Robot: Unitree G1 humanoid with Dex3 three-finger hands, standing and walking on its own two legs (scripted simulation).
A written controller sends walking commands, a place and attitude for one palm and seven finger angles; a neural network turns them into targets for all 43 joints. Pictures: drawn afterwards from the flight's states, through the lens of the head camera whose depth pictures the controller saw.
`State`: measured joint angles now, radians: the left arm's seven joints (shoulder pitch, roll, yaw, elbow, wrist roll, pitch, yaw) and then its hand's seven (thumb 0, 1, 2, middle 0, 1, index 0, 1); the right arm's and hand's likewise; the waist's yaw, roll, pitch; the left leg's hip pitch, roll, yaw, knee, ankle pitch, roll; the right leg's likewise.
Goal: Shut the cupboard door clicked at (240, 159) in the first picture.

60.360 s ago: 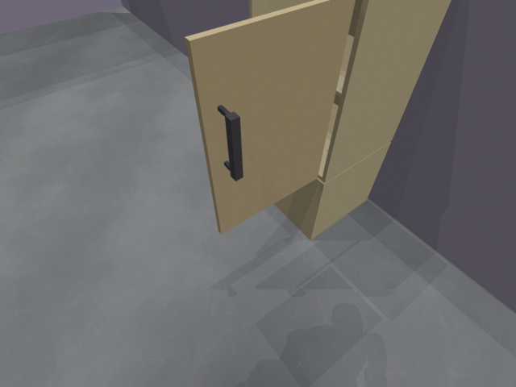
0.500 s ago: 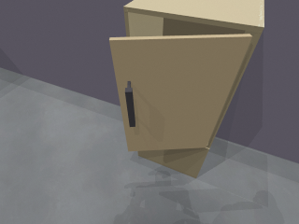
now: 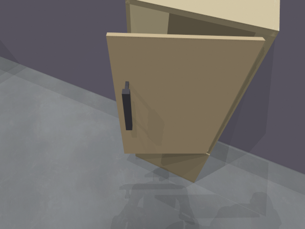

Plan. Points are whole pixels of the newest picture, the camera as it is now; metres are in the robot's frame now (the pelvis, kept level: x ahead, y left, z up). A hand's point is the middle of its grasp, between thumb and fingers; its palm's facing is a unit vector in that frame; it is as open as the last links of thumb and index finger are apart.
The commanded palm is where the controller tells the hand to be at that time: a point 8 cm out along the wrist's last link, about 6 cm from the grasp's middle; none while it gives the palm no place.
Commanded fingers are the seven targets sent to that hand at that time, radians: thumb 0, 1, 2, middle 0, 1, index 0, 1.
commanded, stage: shuffle to correct the standing spot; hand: left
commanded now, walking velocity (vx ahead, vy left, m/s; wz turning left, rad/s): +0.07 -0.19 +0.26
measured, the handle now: (128, 107) +0.48 +0.11 +0.02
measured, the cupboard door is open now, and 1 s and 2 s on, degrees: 27 27 27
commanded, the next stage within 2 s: come to a stop and stand still in 0.56 s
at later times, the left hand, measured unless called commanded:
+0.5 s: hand out of the picture +0.04 +0.13 -0.17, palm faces +0.11 -0.99 -0.13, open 7.4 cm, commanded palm none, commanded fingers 0.00 0.90 0.90 -0.20 -0.30 -0.20 -0.30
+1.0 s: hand out of the picture +0.09 +0.05 -0.17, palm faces +0.12 -0.97 -0.20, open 7.3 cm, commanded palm none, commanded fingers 0.00 0.90 0.90 -0.20 -0.30 -0.20 -0.30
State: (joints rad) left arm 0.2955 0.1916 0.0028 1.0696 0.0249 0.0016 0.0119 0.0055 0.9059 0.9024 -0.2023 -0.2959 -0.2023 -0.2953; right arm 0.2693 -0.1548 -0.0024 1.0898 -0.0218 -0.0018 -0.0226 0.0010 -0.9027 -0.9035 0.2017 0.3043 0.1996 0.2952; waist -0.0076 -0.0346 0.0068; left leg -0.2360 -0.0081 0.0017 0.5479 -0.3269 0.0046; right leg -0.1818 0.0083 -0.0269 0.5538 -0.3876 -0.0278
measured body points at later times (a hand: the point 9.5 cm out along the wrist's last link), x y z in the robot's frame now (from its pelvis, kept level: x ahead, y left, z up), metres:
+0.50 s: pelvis +0.04 -0.04 +0.01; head +0.07 -0.01 +0.46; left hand +0.04 +0.18 -0.16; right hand +0.08 -0.27 -0.13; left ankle +0.03 +0.07 -0.73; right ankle +0.06 -0.20 -0.66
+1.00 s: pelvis +0.07 -0.13 +0.00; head +0.10 -0.12 +0.45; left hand +0.09 +0.10 -0.15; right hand +0.14 -0.36 -0.15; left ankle +0.05 -0.05 -0.71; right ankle +0.09 -0.22 -0.73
